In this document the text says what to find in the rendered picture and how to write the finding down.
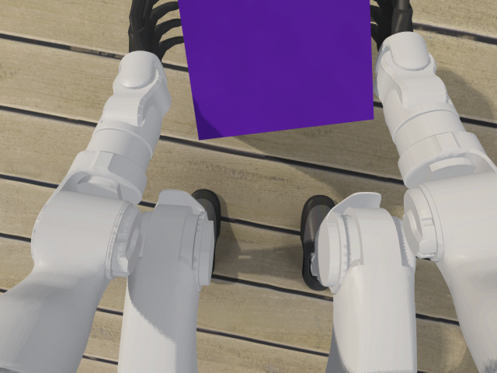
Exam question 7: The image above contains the left robot hand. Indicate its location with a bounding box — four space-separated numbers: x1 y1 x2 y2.
128 0 184 62

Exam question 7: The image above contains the robot right forearm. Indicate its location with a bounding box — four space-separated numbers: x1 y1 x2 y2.
373 32 497 189

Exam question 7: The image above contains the robot right shin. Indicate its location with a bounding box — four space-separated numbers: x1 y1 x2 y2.
311 192 416 287

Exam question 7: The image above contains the right robot hand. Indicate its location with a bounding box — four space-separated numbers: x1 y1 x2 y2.
370 0 413 51

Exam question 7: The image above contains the robot right upper arm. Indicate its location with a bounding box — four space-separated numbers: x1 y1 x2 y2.
402 171 497 373

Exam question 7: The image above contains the robot left upper arm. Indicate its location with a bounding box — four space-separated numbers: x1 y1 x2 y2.
0 190 142 373

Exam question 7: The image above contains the robot left forearm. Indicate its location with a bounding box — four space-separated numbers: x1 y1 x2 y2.
31 51 172 262

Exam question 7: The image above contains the carton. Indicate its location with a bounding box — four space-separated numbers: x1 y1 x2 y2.
178 0 374 140

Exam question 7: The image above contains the left robot foot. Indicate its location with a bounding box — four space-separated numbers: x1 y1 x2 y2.
191 189 221 275

